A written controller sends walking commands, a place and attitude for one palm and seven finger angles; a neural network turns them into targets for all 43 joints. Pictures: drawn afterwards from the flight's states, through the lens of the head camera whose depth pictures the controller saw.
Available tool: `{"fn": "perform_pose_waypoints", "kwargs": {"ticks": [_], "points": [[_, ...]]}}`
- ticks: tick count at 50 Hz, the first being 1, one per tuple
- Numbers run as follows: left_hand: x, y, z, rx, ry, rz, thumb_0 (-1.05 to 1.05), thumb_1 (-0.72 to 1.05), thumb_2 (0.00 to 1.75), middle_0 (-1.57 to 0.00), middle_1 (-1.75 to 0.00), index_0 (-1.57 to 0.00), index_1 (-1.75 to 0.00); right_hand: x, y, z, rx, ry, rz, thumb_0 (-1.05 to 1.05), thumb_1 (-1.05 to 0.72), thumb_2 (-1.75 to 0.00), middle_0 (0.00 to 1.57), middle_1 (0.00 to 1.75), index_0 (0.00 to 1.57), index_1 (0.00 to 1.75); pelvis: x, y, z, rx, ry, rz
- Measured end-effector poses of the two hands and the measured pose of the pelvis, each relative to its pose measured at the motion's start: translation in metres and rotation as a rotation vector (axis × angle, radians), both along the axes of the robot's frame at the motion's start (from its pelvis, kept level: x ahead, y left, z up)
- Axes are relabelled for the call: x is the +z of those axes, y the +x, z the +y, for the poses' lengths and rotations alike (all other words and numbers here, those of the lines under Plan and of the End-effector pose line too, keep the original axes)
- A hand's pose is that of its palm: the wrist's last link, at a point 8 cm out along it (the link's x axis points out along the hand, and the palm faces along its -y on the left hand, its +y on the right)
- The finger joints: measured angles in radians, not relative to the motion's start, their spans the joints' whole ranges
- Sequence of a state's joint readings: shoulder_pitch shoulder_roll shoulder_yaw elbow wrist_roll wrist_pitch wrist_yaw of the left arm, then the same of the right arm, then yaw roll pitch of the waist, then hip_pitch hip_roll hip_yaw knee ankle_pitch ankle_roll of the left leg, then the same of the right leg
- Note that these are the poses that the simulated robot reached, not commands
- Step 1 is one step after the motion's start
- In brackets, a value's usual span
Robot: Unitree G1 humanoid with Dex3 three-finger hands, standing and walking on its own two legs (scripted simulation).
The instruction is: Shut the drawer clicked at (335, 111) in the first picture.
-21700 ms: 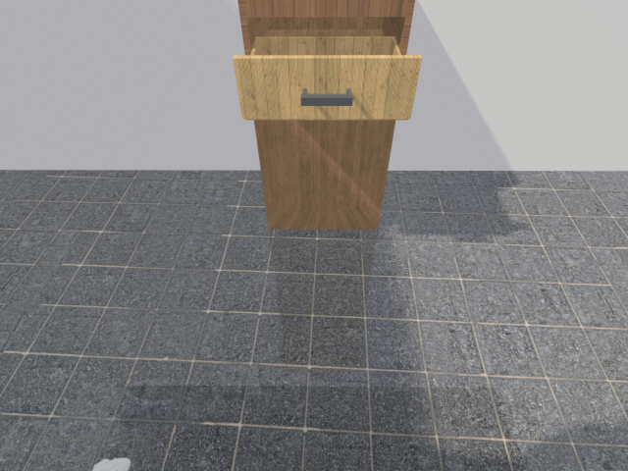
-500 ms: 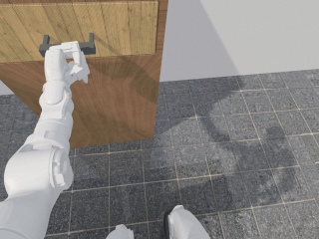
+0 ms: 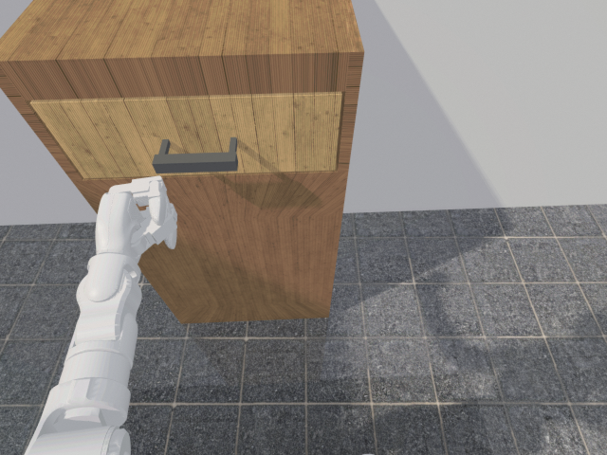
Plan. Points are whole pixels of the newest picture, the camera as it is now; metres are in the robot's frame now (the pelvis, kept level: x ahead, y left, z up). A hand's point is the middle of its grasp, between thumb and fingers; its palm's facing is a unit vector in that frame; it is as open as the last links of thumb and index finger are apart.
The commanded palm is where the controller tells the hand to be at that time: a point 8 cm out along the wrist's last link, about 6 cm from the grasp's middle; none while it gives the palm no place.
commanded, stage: draw the hand back to the body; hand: left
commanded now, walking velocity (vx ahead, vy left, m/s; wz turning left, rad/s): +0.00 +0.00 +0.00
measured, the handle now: (197, 153) +0.55 +0.17 +0.06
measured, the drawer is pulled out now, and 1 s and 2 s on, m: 0.00 0.00 0.00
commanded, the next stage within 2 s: step back with the hand held close in 1.08 s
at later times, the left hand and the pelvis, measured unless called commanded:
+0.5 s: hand (86, 306) +0.26 +0.21 +0.14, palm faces +0.23 -0.94 -0.26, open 3.3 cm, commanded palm +0.21 +0.26 +0.16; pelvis -0.01 +0.01 +0.02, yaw +2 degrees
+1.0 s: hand out of the picture +0.15 +0.26 +0.19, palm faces +0.44 -0.79 -0.41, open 3.3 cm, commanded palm +0.11 +0.30 +0.20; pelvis -0.01 +0.01 +0.03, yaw +2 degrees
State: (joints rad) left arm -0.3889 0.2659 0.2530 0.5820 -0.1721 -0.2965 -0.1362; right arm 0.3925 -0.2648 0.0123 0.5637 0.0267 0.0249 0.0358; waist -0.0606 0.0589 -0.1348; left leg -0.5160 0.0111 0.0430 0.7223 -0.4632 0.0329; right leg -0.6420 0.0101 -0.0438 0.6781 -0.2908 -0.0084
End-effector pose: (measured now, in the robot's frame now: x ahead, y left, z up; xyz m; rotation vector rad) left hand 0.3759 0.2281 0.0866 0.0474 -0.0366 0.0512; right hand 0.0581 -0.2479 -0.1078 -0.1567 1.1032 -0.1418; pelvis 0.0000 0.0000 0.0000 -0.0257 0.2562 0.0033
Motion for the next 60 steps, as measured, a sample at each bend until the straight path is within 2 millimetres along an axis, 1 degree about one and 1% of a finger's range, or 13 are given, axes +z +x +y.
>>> {"fn": "perform_pose_waypoints", "kwargs": {"ticks": [5,9,11,13,17,21,26,31,35,43,48,52,60], "points": [[0.008,-0.037,0.005,-0.014,-0.017,0.010,0.02,0.89,0.90,-1.40,-1.60,-1.40,-1.60,0.014,0.046,0.003,0.056,-0.018,-0.152,0.01,-0.91,-0.90,0.20,0.30,0.20,0.30,0.005,-0.003,0.001,0.024,-0.002,-0.065],[0.017,-0.058,0.006,-0.026,-0.010,0.009,0.02,0.89,0.90,-1.40,-1.60,-1.41,-1.60,0.029,0.077,0.009,0.098,-0.025,-0.279,0.01,-0.91,-0.90,0.20,0.30,0.20,0.30,0.007,-0.008,0.003,0.033,0.002,-0.110],[0.023,-0.067,0.007,-0.028,-0.005,-0.002,0.02,0.90,0.90,-1.41,-1.60,-1.41,-1.60,0.036,0.089,0.014,0.115,-0.023,-0.336,0.01,-0.91,-0.90,0.20,0.30,0.20,0.30,0.008,-0.010,0.003,0.034,0.005,-0.130],[0.033,-0.077,0.007,-0.004,0.065,-0.010,0.02,0.90,0.90,-1.41,-1.60,-1.41,-1.60,0.043,0.098,0.019,0.123,-0.021,-0.374,0.01,-0.91,-0.90,0.20,0.30,0.20,0.30,0.010,-0.012,0.003,0.028,0.010,-0.157],[0.051,-0.101,0.011,0.059,0.155,-0.035,0.02,0.89,0.90,-1.40,-1.60,-1.40,-1.60,0.052,0.109,0.029,0.133,-0.012,-0.412,0.01,-0.91,-0.90,0.20,0.30,0.20,0.30,0.017,-0.012,0.004,0.025,0.014,-0.202],[0.058,-0.127,0.020,0.123,0.195,-0.032,0.02,0.89,0.90,-1.40,-1.60,-1.40,-1.60,0.055,0.112,0.038,0.151,-0.004,-0.406,0.01,-0.91,-0.90,0.20,0.30,0.20,0.30,0.022,-0.011,0.005,0.026,0.014,-0.240],[0.064,-0.156,0.033,0.195,0.235,-0.017,0.02,0.89,0.90,-1.41,-1.59,-1.41,-1.60,0.053,0.109,0.045,0.179,-0.004,-0.380,0.01,-0.90,-0.90,0.20,0.30,0.20,0.30,0.025,-0.010,0.006,0.031,0.013,-0.276],[0.084,-0.182,0.042,0.244,0.288,-0.062,0.02,0.89,0.90,-1.41,-1.59,-1.41,-1.60,0.050,0.105,0.049,0.196,0.000,-0.374,0.01,-0.90,-0.90,0.20,0.30,0.20,0.30,0.028,-0.007,0.009,0.035,0.011,-0.298],[0.097,-0.200,0.048,0.272,0.322,-0.093,0.02,0.89,0.90,-1.41,-1.59,-1.41,-1.60,0.049,0.105,0.050,0.197,0.005,-0.377,0.02,-0.90,-0.90,0.20,0.30,0.20,0.30,0.028,-0.006,0.010,0.034,0.010,-0.310],[0.104,-0.236,0.062,0.336,0.377,-0.080,0.02,0.89,0.90,-1.41,-1.59,-1.41,-1.60,0.055,0.107,0.047,0.187,-0.010,-0.406,0.02,-0.90,-0.90,0.20,0.30,0.20,0.30,0.028,-0.007,0.010,0.027,0.007,-0.323],[0.117,-0.259,0.069,0.380,0.426,-0.106,0.02,0.89,0.90,-1.41,-1.59,-1.41,-1.60,0.060,0.110,0.045,0.196,-0.026,-0.445,0.02,-0.90,-0.90,0.20,0.30,0.20,0.30,0.027,-0.008,0.010,0.029,0.005,-0.331],[0.120,-0.266,0.069,0.401,0.424,-0.135,0.02,0.89,0.90,-1.41,-1.59,-1.41,-1.60,0.061,0.111,0.047,0.209,-0.028,-0.458,0.02,-0.90,-0.90,0.20,0.30,0.20,0.30,0.026,-0.012,0.011,0.036,0.008,-0.340],[0.110,-0.259,0.064,0.385,0.390,-0.112,0.02,0.89,0.90,-1.41,-1.59,-1.41,-1.60,0.060,0.103,0.048,0.205,-0.024,-0.453,0.02,-0.90,-0.90,0.20,0.30,0.20,0.30,0.027,-0.017,0.008,0.029,0.012,-0.341]]}}
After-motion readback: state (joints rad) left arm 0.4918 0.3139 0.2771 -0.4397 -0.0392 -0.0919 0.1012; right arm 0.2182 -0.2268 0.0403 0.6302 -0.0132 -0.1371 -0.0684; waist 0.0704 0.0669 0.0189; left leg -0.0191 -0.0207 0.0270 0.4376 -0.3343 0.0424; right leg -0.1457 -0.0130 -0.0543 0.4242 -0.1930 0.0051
